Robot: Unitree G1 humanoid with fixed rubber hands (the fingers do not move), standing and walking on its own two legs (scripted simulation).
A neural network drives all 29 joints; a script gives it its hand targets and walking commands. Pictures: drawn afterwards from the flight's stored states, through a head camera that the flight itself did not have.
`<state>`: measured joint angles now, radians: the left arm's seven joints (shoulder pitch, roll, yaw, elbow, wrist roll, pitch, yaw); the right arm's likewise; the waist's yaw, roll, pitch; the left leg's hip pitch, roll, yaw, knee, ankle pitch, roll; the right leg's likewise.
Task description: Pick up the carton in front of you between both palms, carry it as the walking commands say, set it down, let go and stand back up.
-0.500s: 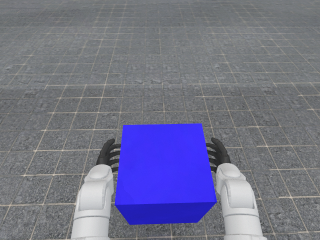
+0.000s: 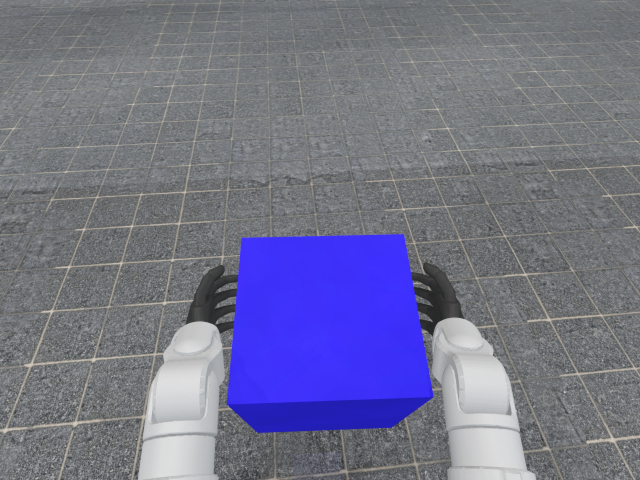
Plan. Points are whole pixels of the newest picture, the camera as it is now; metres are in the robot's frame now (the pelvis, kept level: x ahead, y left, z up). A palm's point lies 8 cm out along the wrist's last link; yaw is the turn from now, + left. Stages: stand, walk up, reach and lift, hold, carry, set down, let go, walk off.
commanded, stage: carry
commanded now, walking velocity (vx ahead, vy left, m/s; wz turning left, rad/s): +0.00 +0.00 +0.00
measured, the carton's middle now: (324, 342) +0.30 +0.00 -0.04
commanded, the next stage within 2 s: hold in 2.00 s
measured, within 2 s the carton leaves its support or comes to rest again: neither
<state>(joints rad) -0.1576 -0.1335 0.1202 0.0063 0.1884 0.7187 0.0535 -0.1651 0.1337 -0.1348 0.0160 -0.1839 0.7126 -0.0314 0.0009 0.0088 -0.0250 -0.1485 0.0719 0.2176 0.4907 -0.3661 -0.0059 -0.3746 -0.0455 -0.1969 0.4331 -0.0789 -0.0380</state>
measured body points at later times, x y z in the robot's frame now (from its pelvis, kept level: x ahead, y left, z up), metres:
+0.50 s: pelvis +0.06 +0.02 +0.00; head +0.06 +0.02 +0.45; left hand +0.36 +0.18 +0.03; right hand +0.37 -0.12 +0.03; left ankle -0.08 +0.10 -0.72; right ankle +0.08 -0.10 -0.73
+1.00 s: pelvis +0.03 +0.02 -0.01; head +0.02 +0.02 +0.44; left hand +0.31 +0.19 +0.02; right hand +0.33 -0.11 +0.02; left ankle -0.08 +0.09 -0.73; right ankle +0.08 -0.10 -0.73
